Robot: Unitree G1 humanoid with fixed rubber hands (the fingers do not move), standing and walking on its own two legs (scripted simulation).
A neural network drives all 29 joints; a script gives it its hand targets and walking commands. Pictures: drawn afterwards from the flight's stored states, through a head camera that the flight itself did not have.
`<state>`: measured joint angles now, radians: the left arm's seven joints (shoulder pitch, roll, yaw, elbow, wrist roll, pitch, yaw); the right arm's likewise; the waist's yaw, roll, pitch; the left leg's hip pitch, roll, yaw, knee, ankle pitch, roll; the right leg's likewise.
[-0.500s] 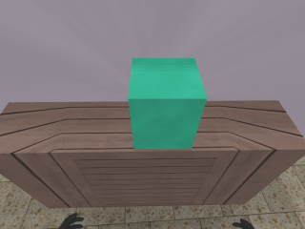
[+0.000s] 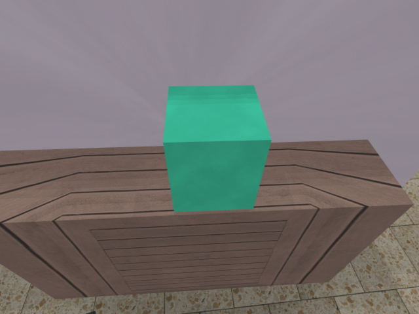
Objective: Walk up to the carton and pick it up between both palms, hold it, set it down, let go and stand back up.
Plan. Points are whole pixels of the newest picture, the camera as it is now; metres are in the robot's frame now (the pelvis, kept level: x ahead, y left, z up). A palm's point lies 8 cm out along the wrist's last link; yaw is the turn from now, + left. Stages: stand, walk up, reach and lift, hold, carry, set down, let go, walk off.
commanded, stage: walk up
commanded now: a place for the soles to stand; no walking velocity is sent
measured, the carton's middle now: (212, 150) +0.50 +0.01 +0.02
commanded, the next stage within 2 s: none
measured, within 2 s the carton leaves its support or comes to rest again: neither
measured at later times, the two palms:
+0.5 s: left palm out of the picture +0.12 +0.23 -0.10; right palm (350, 288) +0.22 -0.29 -0.11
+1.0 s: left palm (95, 274) +0.22 +0.25 -0.08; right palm (342, 277) +0.24 -0.27 -0.09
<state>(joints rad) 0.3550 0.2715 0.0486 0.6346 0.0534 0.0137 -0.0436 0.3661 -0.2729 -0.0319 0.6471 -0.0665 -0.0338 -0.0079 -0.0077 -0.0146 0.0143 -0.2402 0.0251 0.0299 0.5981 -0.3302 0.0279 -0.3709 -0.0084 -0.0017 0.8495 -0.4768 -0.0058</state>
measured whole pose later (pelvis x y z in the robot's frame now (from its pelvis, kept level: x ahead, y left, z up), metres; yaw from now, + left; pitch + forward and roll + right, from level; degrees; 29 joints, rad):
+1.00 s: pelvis +0.10 -0.01 +0.00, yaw +1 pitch -3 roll -1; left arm 0.28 0.30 0.02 0.57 0.00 0.00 0.00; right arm 0.20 -0.30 0.00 0.67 0.00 0.03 0.02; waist -0.01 0.01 0.05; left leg -0.35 0.02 0.05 0.62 -0.22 0.03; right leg -0.23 -0.03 -0.01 0.62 -0.35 0.03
